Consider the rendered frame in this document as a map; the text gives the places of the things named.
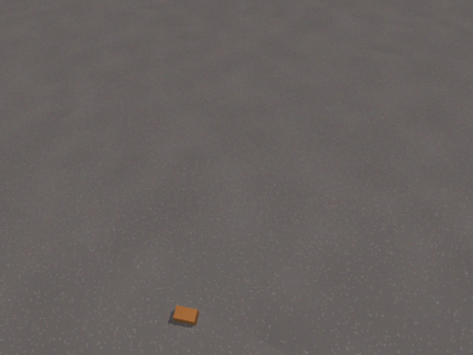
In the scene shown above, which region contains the small box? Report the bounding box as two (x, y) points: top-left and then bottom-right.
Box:
(173, 305), (199, 325)

